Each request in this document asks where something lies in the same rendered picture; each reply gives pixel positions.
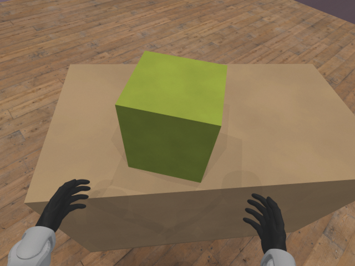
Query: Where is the carton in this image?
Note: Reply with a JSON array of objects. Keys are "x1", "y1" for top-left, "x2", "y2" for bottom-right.
[{"x1": 115, "y1": 50, "x2": 227, "y2": 183}]

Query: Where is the robot right forearm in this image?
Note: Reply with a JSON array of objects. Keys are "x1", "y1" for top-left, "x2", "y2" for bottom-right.
[{"x1": 261, "y1": 249, "x2": 296, "y2": 266}]

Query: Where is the robot left hand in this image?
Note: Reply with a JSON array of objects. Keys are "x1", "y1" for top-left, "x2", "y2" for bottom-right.
[{"x1": 35, "y1": 179, "x2": 90, "y2": 232}]

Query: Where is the pedestal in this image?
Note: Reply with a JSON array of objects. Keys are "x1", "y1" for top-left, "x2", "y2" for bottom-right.
[{"x1": 24, "y1": 64, "x2": 355, "y2": 252}]

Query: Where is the robot right hand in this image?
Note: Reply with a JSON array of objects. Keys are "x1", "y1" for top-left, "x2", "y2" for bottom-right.
[{"x1": 243, "y1": 193, "x2": 287, "y2": 254}]

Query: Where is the robot left forearm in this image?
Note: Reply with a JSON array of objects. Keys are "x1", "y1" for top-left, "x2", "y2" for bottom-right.
[{"x1": 7, "y1": 226, "x2": 56, "y2": 266}]

